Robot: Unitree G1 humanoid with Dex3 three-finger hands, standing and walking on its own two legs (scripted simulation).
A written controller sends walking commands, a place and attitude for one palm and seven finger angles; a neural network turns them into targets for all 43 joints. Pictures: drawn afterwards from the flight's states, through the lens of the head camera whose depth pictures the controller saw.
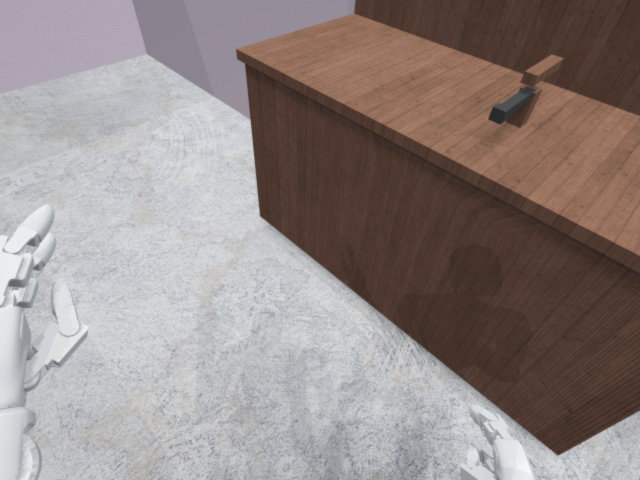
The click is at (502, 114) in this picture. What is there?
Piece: tap's lever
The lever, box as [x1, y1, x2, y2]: [488, 103, 510, 124]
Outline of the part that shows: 498,103 493,106 488,118 500,124 505,120 510,108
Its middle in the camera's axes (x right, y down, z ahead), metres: +0.37 -0.26 +0.79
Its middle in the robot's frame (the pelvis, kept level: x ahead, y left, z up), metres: +0.79 -0.31 +0.09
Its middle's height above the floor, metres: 0.86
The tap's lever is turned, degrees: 0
